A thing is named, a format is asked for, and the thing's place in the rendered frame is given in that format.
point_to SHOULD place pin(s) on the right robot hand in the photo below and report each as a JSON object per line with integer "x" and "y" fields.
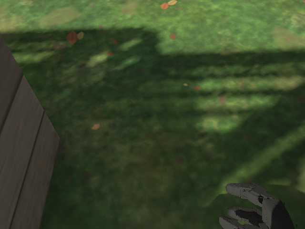
{"x": 274, "y": 214}

